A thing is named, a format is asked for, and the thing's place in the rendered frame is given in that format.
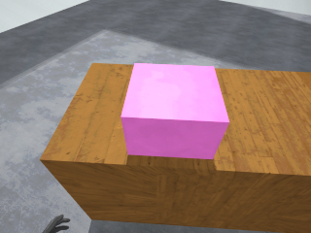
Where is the carton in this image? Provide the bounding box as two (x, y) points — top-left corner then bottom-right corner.
(121, 63), (229, 160)

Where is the left robot hand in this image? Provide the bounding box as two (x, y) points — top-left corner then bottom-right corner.
(43, 215), (71, 233)

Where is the pedestal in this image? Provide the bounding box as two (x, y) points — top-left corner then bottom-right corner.
(40, 63), (311, 233)

